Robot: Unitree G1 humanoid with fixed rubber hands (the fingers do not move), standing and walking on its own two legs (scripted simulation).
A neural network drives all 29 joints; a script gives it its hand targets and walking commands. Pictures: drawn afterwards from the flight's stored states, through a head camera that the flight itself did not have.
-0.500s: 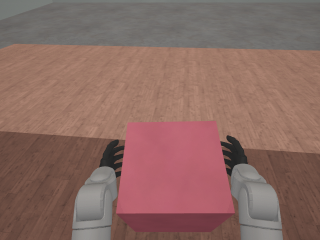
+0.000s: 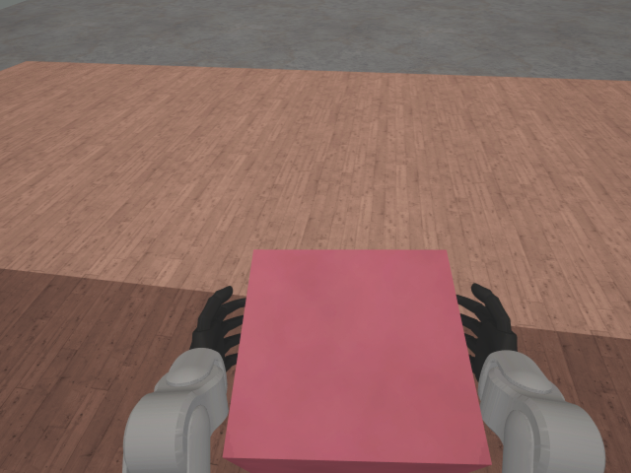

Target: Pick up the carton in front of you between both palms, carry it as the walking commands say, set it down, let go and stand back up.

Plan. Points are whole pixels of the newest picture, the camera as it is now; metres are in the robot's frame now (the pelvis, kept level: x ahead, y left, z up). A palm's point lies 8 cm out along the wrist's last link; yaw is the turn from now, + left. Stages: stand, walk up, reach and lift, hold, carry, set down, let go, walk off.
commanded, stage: carry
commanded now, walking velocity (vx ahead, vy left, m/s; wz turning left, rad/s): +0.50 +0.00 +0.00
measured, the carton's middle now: (347, 377) +0.24 -0.01 +0.04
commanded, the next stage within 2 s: none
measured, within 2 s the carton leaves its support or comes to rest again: neither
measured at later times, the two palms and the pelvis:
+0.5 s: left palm (262, 180) +0.52 +0.11 +0.13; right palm (455, 183) +0.52 -0.19 +0.12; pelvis +0.29 -0.02 +0.02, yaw -3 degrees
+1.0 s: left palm (309, 97) +0.89 +0.05 +0.10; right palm (441, 98) +0.88 -0.25 +0.09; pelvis +0.66 -0.08 +0.01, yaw -2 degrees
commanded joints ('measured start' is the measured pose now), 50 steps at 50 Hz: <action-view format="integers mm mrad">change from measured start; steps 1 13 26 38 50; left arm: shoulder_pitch -464 -370 -352 -293 -256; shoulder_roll -785 -729 -673 -839 -729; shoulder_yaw -616 -577 -615 -641 -626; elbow -119 -82 -198 -59 -117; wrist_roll -277 -259 -283 -203 -266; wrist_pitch -3 -10 -3 -109 -63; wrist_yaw -131 -169 -122 -168 -137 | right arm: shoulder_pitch -361 -423 -270 -242 -286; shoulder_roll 764 795 760 884 691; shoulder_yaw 662 706 641 732 717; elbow -46 -66 -16 40 -156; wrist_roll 251 231 222 244 260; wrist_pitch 13 -12 11 -87 -47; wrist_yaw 138 120 88 178 123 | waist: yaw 5 14 -12 -6 37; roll -55 -203 -170 110 -192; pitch -169 -73 -215 -79 -288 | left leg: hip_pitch -397 -588 20 -4 -603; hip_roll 53 39 -134 201 -40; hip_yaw -40 106 280 26 26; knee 203 -177 -548 -839 323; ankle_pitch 151 463 460 334 -20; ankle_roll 37 -32 60 132 2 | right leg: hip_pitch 347 516 490 10 741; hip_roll -356 -219 -164 -80 -437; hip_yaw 589 250 33 124 716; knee -528 -573 25 36 -352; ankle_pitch -411 -56 913 -58 209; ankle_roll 3 62 81 134 -103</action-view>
